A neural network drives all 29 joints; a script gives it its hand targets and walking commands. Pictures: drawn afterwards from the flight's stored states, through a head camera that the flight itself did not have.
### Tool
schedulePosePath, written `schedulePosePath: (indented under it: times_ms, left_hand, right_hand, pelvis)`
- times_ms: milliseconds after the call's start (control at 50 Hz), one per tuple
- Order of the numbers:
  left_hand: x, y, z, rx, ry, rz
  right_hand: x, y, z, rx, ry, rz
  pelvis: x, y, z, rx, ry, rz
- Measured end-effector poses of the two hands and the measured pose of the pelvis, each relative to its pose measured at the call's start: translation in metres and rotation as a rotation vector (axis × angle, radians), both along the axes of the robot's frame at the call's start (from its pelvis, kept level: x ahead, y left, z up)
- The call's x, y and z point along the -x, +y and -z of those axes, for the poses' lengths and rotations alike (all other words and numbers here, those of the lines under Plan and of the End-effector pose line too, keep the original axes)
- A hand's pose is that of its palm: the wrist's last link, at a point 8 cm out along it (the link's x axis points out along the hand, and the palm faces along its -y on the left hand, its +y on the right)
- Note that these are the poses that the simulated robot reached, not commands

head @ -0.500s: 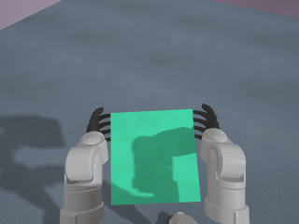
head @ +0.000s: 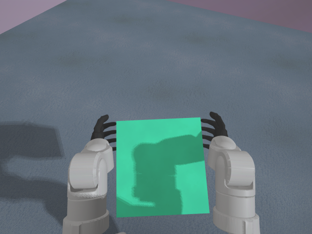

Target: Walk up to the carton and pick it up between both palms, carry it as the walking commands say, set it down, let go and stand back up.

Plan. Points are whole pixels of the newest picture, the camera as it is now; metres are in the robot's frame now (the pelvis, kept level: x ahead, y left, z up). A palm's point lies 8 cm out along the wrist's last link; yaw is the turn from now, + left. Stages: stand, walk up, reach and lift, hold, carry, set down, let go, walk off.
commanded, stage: carry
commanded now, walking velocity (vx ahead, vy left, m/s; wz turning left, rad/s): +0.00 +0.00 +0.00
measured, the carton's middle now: (159, 162) +0.31 -0.01 -0.04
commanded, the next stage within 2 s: none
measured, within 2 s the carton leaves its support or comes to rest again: neither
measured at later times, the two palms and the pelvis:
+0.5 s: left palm (120, 74) +0.57 +0.12 +0.07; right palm (203, 68) +0.59 -0.16 +0.08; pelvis +0.27 -0.04 +0.01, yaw +4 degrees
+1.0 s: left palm (115, 62) +0.55 +0.12 +0.13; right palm (205, 56) +0.58 -0.15 +0.13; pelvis +0.28 -0.03 +0.01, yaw +4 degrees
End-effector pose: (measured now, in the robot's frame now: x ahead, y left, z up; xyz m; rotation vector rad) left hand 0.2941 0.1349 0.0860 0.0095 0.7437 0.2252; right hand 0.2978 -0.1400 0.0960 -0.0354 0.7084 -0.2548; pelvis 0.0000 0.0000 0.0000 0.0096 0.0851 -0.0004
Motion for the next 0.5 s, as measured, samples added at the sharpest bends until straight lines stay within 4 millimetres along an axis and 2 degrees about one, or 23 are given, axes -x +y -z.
schedulePosePath:
  times_ms: [60, 140, 200, 240, 280, 360, 440, 500]
  left_hand:
    - [-0.047, -0.004, 0.000, 0.000, 0.033, 0.011]
    - [-0.106, -0.007, -0.002, -0.005, 0.022, 0.002]
    - [-0.154, -0.010, -0.009, -0.020, -0.034, -0.027]
    - [-0.185, -0.013, -0.013, -0.030, -0.099, -0.055]
    - [-0.212, -0.016, -0.014, -0.045, -0.132, -0.068]
    - [-0.244, -0.022, -0.004, -0.043, -0.038, -0.063]
    - [-0.259, -0.022, 0.013, -0.015, 0.045, -0.069]
    - [-0.271, -0.019, 0.016, 0.000, 0.042, -0.061]
  right_hand:
    - [-0.043, -0.004, -0.001, -0.002, 0.035, 0.013]
    - [-0.105, -0.008, -0.002, -0.018, 0.023, 0.004]
    - [-0.160, -0.011, -0.005, -0.038, -0.034, -0.024]
    - [-0.198, -0.014, -0.007, -0.056, -0.101, -0.051]
    - [-0.229, -0.016, -0.006, -0.071, -0.138, -0.058]
    - [-0.262, -0.021, 0.005, -0.065, -0.056, -0.048]
    - [-0.280, -0.020, 0.015, -0.034, 0.023, -0.055]
    - [-0.290, -0.018, 0.013, -0.025, 0.018, -0.045]
  pelvis:
    - [-0.042, 0.000, -0.013, 0.004, 0.003, 0.012]
    - [-0.102, -0.007, -0.017, 0.006, -0.035, -0.003]
    - [-0.153, -0.017, -0.007, -0.009, -0.040, -0.029]
    - [-0.190, -0.027, 0.007, -0.033, -0.042, -0.058]
    - [-0.215, -0.033, 0.013, -0.032, -0.033, -0.072]
    - [-0.243, -0.037, 0.000, -0.029, -0.008, -0.070]
    - [-0.260, -0.040, -0.006, -0.032, -0.013, -0.075]
    - [-0.271, -0.036, -0.005, -0.022, -0.015, -0.066]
